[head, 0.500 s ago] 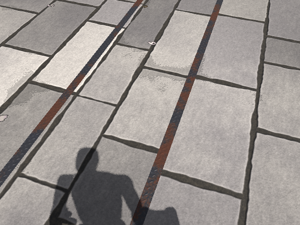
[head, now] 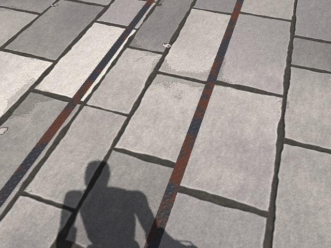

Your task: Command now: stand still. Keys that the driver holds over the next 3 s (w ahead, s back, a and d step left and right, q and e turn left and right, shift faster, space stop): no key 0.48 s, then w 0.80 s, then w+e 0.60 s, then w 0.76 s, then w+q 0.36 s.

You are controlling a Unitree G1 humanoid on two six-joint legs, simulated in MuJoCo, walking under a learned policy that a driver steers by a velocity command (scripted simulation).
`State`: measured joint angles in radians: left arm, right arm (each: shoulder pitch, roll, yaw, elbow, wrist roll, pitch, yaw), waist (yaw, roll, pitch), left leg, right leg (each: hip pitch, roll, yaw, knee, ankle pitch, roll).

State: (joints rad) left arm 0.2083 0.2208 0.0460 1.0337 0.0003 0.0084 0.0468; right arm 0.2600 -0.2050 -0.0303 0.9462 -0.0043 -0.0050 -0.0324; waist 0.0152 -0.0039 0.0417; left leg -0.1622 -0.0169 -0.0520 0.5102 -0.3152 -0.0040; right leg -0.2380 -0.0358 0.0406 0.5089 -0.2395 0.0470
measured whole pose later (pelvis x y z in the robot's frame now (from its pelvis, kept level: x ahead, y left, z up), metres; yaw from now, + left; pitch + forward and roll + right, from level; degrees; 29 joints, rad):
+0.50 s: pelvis +0.00 -0.01 +0.00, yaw +0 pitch -2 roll +0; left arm 0.24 0.19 0.03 1.11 0.00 0.01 0.05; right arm 0.30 -0.18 -0.01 1.06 0.00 -0.01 -0.04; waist 0.01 0.00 0.04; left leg -0.16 -0.01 -0.05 0.50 -0.31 -0.01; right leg -0.25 -0.03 0.04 0.51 -0.24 0.04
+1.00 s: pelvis +0.14 -0.03 +0.01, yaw +0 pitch +2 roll +0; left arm 0.52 0.17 0.00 1.09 0.00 -0.08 0.01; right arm 0.10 -0.25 -0.05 0.92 0.03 -0.09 0.02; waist 0.08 0.03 0.00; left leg -0.64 0.08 0.02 0.81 -0.10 0.03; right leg 0.06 0.02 -0.02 0.20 -0.28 -0.04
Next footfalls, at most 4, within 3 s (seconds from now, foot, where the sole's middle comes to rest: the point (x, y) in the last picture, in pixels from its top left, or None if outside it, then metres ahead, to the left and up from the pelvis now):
1.16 left None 0.43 0.11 -0.77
1.74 right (206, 199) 0.73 -0.14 -0.77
2.24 left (181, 138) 1.08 -0.04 -0.77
2.78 right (241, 113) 1.26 -0.37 -0.77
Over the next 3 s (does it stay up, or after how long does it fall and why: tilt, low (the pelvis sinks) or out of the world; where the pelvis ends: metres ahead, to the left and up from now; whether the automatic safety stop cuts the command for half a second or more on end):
stays up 1.24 -0.26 0.01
